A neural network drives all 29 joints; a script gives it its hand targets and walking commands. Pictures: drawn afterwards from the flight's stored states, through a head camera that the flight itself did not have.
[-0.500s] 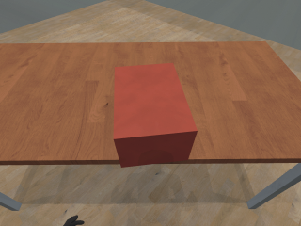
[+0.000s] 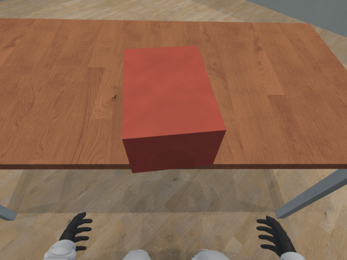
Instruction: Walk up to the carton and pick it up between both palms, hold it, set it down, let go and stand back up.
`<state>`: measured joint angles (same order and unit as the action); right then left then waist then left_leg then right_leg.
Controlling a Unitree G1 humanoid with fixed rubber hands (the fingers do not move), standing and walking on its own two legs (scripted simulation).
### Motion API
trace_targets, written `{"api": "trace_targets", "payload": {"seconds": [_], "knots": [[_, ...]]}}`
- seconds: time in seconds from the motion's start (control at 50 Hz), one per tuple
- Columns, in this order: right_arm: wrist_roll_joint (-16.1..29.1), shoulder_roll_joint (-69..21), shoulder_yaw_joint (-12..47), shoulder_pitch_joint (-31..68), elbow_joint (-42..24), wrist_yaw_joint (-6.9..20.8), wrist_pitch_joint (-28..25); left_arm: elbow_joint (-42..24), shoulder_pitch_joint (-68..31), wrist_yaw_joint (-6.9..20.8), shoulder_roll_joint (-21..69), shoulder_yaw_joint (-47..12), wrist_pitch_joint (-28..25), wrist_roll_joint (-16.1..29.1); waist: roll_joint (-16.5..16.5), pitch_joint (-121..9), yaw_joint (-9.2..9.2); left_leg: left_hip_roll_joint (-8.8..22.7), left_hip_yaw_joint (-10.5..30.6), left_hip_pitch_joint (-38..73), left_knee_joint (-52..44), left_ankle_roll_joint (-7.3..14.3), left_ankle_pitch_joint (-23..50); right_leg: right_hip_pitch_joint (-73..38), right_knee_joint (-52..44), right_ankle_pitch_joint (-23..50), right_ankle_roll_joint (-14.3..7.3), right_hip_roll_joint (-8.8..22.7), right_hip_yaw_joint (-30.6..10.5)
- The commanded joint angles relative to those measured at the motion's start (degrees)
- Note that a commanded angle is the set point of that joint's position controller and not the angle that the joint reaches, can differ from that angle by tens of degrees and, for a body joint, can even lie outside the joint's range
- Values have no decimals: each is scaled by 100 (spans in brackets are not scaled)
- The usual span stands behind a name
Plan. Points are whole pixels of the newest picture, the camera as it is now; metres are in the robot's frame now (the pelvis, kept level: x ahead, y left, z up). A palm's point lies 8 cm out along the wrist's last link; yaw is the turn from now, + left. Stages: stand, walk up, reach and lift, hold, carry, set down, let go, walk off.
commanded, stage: reach and lift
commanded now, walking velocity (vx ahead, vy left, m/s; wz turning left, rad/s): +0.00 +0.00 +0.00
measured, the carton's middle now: (167, 105) +0.48 +0.04 +0.05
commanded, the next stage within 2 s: none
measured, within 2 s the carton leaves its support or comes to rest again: neither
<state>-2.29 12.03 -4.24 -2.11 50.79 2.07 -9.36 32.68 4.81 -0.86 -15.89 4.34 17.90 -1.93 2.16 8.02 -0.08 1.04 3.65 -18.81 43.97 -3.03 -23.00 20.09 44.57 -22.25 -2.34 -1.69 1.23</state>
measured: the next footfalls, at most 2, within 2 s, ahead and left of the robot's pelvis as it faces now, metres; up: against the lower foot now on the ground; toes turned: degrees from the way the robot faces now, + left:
none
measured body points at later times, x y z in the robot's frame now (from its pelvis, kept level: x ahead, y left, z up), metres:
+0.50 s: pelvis +0.00 +0.01 +0.03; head -0.02 +0.02 +0.48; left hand +0.17 +0.25 -0.04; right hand +0.16 -0.22 -0.04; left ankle +0.01 +0.15 -0.71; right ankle +0.02 -0.09 -0.71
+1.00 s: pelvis +0.01 +0.02 +0.04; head -0.01 +0.02 +0.49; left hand +0.21 +0.22 +0.02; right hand +0.20 -0.22 +0.02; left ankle +0.01 +0.15 -0.71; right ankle +0.02 -0.09 -0.71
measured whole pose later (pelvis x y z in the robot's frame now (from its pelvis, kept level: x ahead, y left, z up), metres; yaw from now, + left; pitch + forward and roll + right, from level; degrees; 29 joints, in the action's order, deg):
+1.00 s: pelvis +0.01 +0.02 +0.04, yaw -3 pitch -4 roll +0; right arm 11.2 15.9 -1.5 -16.3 20.1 7.9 -5.0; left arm 9.6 17.2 -9.2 -6.9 -1.3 5.4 4.1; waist 0.9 0.9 3.3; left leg 1.4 -0.6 -2.7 18.7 -1.4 -11.8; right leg 5.5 20.1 -10.4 -1.0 -1.7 -2.9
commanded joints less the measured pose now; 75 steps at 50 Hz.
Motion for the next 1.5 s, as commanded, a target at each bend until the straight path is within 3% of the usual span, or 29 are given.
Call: {"api": "trace_targets", "payload": {"seconds": [0.0,0.04,0.06,0.1,0.12,0.18,0.2,0.28,0.32,0.34,0.38,0.42,0.54,0.58,0.62,0.68,0.76,0.82,0.86,0.92,1.02,1.08,1.1,1.14,1.18,1.22,1.28,1.4,1.48], "knots": [[567,1361,39,-849,-512,64,-569,-1520,990,-46,-320,286,-218,-106,-358,-2186,-62,-171,-450,1748,-1218,12,3587,-1452,-1576,4069,172,39,142],[489,1236,141,-778,-724,-5,-522,-1303,1071,-37,-391,341,-286,-58,1,-1720,-128,-323,-487,1505,-1620,143,2908,-1810,-1897,4009,306,120,-40],[418,1184,136,-749,-823,-44,-502,-1254,1025,-44,-466,389,-298,-44,30,-1526,-49,-376,-538,1416,-1783,176,2716,-1940,-1982,3936,361,121,-83],[254,965,94,-492,-1080,-63,-381,-1167,658,-90,-539,423,-316,-29,82,-1082,56,-428,-681,1039,-2097,246,1959,-1974,-2221,2952,376,167,-185],[246,790,131,-426,-1252,-37,-321,-1200,541,-140,-457,346,-336,-25,-83,-854,177,-406,-734,956,-2238,251,1735,-1879,-2334,2386,310,161,-175],[163,503,153,-331,-1843,64,-79,-1308,97,-233,-368,176,-434,87,-280,-348,230,-291,-819,795,-2474,286,1145,-1450,-2645,1124,195,206,-219],[125,502,134,-325,-2114,59,-11,-1365,-12,-256,-431,227,-474,128,-168,-344,252,-273,-868,700,-2555,348,923,-1484,-2710,906,217,244,-275],[179,471,42,-689,-2288,133,157,-1750,-39,-372,-312,115,-714,216,-387,-565,129,-179,-894,765,-2693,341,767,-1543,-2703,666,166,265,-310],[197,438,14,-762,-2487,123,156,-1865,49,-392,-285,-31,-811,357,-307,-606,49,-170,-875,876,-2673,340,836,-1468,-2729,784,175,273,-327],[205,523,-73,-848,-2364,132,181,-1887,119,-417,-219,-117,-841,379,-471,-548,34,-137,-841,880,-2731,275,893,-1451,-2702,835,139,221,-254],[222,545,-97,-815,-2685,124,167,-1883,218,-392,-261,-120,-910,515,-162,-601,39,-170,-869,842,-2709,307,900,-1488,-2761,865,179,235,-285],[266,637,-139,-806,-2801,146,181,-1978,323,-429,-219,-147,-950,565,-276,-666,139,-165,-857,840,-2796,267,956,-1565,-2753,790,153,176,-220],[334,788,-208,-686,-3101,269,300,-2047,337,-543,-98,-202,-1024,574,-66,-424,232,-114,-854,740,-2994,252,850,-1522,-2842,662,117,83,-178],[554,859,-182,-595,-3105,372,307,-2310,270,-648,82,-306,-1087,589,-304,-461,293,-51,-798,745,-3039,181,916,-1523,-2809,667,26,43,-147],[644,955,-179,-681,-3193,429,319,-2383,391,-699,173,-307,-1122,581,-275,-571,306,-47,-782,844,-3027,166,1069,-1556,-2829,825,6,42,-171],[770,977,-95,-689,-3446,466,319,-2482,450,-690,226,-295,-1181,658,104,-678,320,-82,-814,974,-2975,206,1275,-1457,-2933,974,47,72,-252],[1016,1108,-89,-837,-3562,535,319,-2687,548,-736,308,-360,-1276,613,-39,-741,297,-101,-766,1076,-2970,143,1501,-1482,-2980,1190,-9,74,-305],[1190,1161,-62,-787,-3709,592,275,-3102,514,-847,410,-349,-1364,544,-203,-771,415,-74,-775,1043,-3005,114,1524,-1505,-2938,1157,-59,48,-280],[1281,1295,-80,-872,-3629,616,297,-3139,615,-858,562,-438,-1357,541,-148,-720,311,-43,-702,1175,-2985,75,1715,-1469,-2964,1324,-66,16,-266],[1410,1292,-70,-913,-4011,574,191,-3379,671,-848,497,-384,-1450,573,-25,-898,326,-128,-736,1253,-2900,111,1909,-1558,-2961,1607,-27,27,-344],[1501,1299,-74,-836,-4387,514,175,-3640,566,-885,554,-404,-1470,608,17,-849,389,-136,-758,1189,-2948,141,1656,-1499,-2981,1365,-26,23,-353],[1633,1298,-27,-971,-4578,475,103,-3845,727,-896,655,-429,-1518,600,54,-960,332,-162,-728,1422,-2841,89,2171,-1531,-2900,1883,-3,-25,-335],[1694,1325,1,-1054,-4600,479,67,-3995,805,-906,726,-445,-1530,575,-100,-1013,356,-151,-694,1545,-2796,29,2478,-1497,-2893,2044,-34,-59,-316],[1762,1415,5,-1082,-4687,434,4,-4122,777,-894,663,-346,-1575,569,31,-1177,285,-203,-709,1687,-2708,47,2716,-1557,-2902,2352,12,-63,-355],[1924,1354,131,-1051,-4717,408,-76,-4307,777,-894,680,-344,-1631,541,-114,-1216,309,-223,-689,1794,-2642,7,3057,-1633,-2882,2615,-4,-82,-355],[1951,1384,121,-952,-4787,380,-96,-4286,735,-897,730,-306,-1591,506,-17,-1029,287,-199,-668,1743,-2681,48,2930,-1565,-2923,2527,-17,-71,-384],[2035,1365,214,-1025,-4946,275,-122,-4467,803,-859,779,-229,-1559,471,12,-1088,244,-240,-650,1829,-2669,57,3212,-1754,-2870,3025,26,-74,-445],[2116,1412,266,-674,-5133,152,58,-4570,474,-819,818,-91,-1282,449,15,-890,206,-229,-637,1829,-2726,77,3089,-1728,-2923,2968,-33,-84,-503],[2078,1415,228,-90,-5446,43,311,-4695,-69,-833,747,52,-1002,589,65,-1130,347,-215,-720,1802,-2849,140,2690,-1621,-2950,2489,-4,-65,-498]]}}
